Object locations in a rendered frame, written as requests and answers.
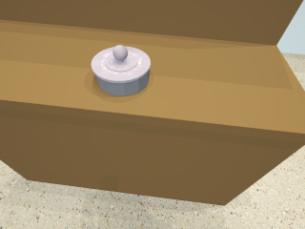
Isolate table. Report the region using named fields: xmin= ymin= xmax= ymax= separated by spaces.
xmin=0 ymin=0 xmax=305 ymax=206

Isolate knob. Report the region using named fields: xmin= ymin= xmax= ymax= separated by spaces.
xmin=112 ymin=45 xmax=128 ymax=61

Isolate pot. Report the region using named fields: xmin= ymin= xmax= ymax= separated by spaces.
xmin=96 ymin=70 xmax=150 ymax=96

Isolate lid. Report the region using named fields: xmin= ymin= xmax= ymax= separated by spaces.
xmin=91 ymin=46 xmax=151 ymax=83

